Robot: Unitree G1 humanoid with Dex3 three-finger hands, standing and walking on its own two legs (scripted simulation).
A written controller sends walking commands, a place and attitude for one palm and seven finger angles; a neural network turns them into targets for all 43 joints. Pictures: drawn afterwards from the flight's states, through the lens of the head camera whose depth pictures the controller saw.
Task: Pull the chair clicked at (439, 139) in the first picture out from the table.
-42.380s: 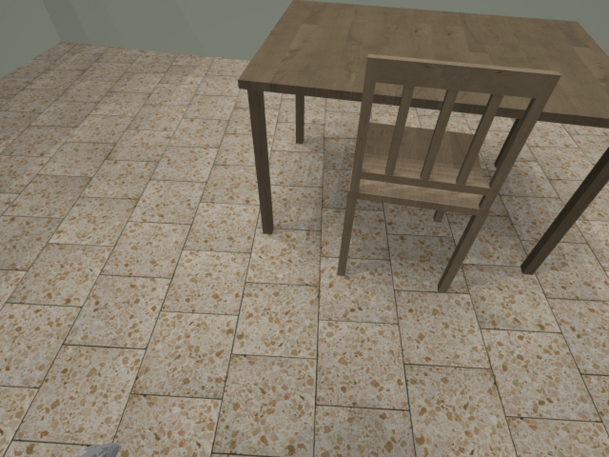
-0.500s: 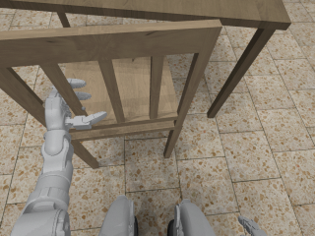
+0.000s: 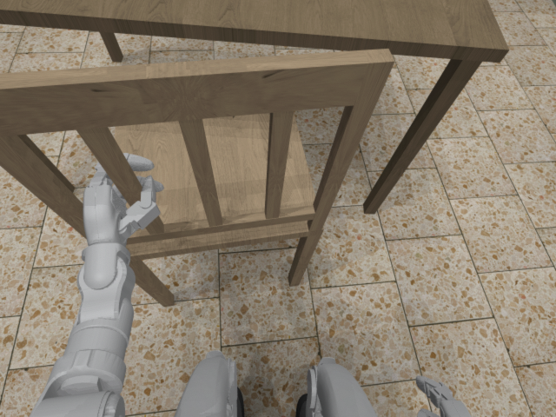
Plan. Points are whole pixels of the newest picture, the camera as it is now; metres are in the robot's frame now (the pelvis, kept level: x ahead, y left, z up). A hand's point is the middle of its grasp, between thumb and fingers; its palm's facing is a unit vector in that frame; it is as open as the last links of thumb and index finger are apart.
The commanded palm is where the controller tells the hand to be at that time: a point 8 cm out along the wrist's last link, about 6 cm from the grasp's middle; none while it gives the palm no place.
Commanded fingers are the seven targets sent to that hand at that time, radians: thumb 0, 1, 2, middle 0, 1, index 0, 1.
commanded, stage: hook a spindle and tug to test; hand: left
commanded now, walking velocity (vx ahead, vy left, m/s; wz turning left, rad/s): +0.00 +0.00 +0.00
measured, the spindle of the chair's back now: (205, 181) +0.44 +0.11 +0.02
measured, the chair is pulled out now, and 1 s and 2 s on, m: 0.17 0.22 0.33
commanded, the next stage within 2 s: step backward, pulling the chair out in 0.38 s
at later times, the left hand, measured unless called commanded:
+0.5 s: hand (156, 220) +0.38 +0.17 +0.02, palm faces +0.18 -0.98 -0.02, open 5.2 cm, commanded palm +0.35 +0.22 +0.02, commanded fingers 0.00 0.90 0.90 -0.50 -1.45 -0.50 -1.45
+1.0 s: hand (151, 234) +0.35 +0.17 +0.03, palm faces +0.10 -0.98 -0.15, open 5.4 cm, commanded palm +0.32 +0.22 +0.03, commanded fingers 0.00 0.90 0.90 -0.50 -1.45 -0.50 -1.45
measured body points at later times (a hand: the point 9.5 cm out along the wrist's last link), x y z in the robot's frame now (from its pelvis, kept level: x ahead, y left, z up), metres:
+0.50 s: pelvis +0.01 -0.01 +0.00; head +0.13 +0.01 +0.43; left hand +0.36 +0.22 +0.02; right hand +0.15 -0.25 -0.12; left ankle +0.03 +0.09 -0.63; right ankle +0.01 -0.12 -0.63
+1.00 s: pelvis +0.00 +0.01 +0.10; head +0.10 +0.02 +0.54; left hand +0.34 +0.22 +0.04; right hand +0.11 -0.26 -0.02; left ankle +0.03 +0.09 -0.63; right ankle +0.01 -0.12 -0.63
